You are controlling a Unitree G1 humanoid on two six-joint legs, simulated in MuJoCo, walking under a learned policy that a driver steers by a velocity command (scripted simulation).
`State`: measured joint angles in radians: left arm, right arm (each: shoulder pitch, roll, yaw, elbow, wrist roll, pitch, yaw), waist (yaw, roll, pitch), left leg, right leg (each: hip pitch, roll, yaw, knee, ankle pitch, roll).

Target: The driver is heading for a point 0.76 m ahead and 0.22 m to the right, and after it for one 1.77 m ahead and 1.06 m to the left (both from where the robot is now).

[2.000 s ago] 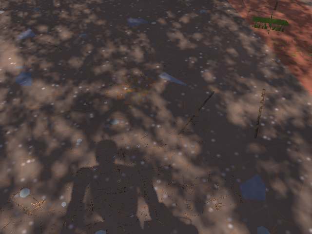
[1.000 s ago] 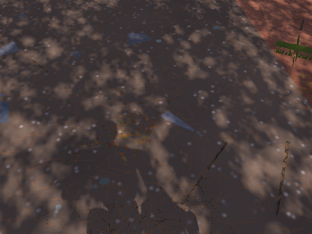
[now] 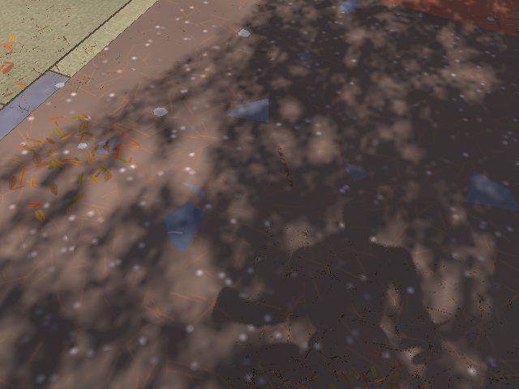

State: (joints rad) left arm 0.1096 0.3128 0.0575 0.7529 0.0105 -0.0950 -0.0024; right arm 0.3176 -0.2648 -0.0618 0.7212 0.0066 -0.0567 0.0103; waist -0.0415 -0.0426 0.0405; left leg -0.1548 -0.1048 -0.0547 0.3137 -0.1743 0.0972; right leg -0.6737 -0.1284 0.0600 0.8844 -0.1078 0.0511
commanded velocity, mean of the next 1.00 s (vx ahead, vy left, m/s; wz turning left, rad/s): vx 0.25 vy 0.00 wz -0.19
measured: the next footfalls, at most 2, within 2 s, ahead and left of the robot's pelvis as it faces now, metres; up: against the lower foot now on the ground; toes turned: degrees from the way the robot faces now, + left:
right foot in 0.24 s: +0.33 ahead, -0.15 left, +0.00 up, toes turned +1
left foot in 0.72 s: +0.46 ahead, +0.06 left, +0.00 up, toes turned -11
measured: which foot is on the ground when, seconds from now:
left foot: down 0.00-0.24, up 0.26-0.70, down 0.72-1.00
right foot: up 0.00-0.22, down 0.24-0.72, up 0.74-1.00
